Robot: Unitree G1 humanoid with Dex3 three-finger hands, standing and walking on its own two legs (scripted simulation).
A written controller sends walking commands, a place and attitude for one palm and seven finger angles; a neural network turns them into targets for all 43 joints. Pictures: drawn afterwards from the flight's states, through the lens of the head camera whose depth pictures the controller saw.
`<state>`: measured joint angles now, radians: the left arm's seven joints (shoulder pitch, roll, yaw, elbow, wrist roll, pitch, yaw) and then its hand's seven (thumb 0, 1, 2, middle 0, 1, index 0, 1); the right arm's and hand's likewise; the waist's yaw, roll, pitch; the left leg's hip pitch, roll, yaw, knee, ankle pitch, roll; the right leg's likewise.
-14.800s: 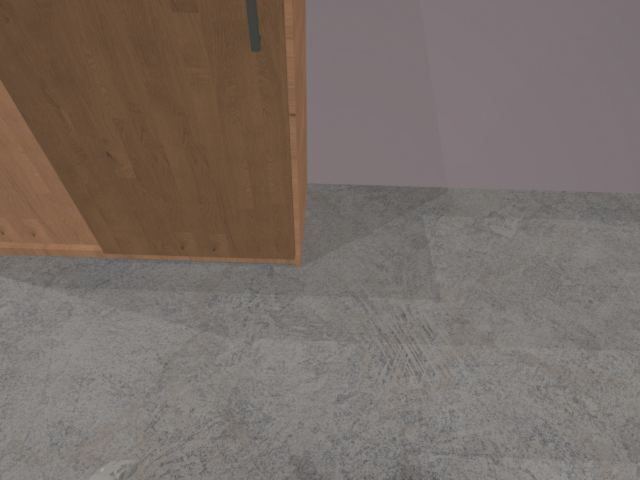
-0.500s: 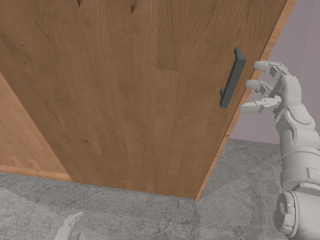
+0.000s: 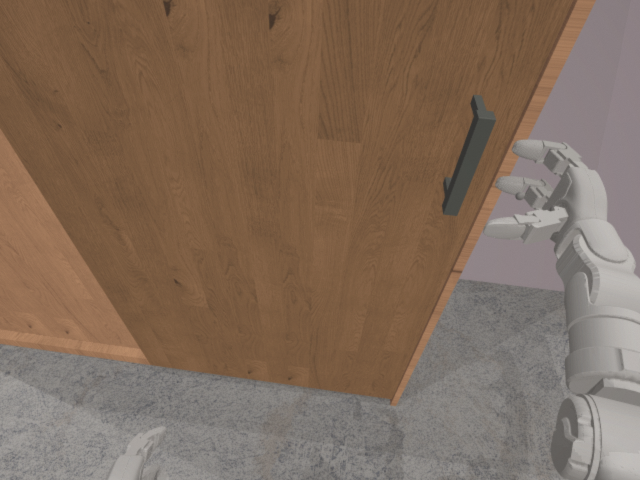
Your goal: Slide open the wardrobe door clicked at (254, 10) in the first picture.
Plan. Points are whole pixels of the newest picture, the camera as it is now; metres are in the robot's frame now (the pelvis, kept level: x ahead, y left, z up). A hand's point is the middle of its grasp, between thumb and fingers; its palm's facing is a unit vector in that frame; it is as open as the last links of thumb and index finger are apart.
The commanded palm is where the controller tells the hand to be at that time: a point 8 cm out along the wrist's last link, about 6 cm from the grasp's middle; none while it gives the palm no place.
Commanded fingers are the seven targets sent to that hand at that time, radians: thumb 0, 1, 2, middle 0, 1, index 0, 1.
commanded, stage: move the hooked fingers beside the handle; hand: right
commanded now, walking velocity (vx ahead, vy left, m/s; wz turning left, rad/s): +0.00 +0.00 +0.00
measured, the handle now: (463, 158) +0.49 -0.14 +0.19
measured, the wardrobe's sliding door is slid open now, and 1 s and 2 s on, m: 0.00 0.00 0.00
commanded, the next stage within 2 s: feel for the door with the fingertips in 1.32 s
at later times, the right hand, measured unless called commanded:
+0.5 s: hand (524, 183) +0.43 -0.20 +0.20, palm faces +0.07 +1.00 +0.03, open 14.0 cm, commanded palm +0.40 -0.25 +0.19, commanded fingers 0.00 0.50 -0.30 0.30 1.20 0.30 1.20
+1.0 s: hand (519, 189) +0.42 -0.19 +0.19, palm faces +0.08 +1.00 -0.01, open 14.0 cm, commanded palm +0.40 -0.24 +0.19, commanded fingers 0.00 0.50 -0.30 0.30 1.20 0.30 1.20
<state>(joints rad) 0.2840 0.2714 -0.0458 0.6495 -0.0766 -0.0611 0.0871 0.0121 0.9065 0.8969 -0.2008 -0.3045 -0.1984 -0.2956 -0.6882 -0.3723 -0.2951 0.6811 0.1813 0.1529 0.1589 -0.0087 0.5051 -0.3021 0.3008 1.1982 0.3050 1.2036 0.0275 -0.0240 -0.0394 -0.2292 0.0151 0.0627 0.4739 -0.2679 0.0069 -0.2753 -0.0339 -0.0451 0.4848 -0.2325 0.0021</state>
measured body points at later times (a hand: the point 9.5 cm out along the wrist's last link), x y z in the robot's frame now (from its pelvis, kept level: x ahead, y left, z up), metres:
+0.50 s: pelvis +0.00 +0.00 +0.00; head +0.00 +0.00 +0.45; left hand +0.11 +0.26 -0.11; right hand +0.42 -0.25 +0.20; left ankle -0.01 +0.11 -0.74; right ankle +0.01 -0.12 -0.74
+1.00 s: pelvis +0.00 +0.00 +0.00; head +0.00 +0.01 +0.45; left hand +0.14 +0.25 -0.10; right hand +0.41 -0.25 +0.19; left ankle -0.01 +0.11 -0.74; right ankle +0.01 -0.12 -0.74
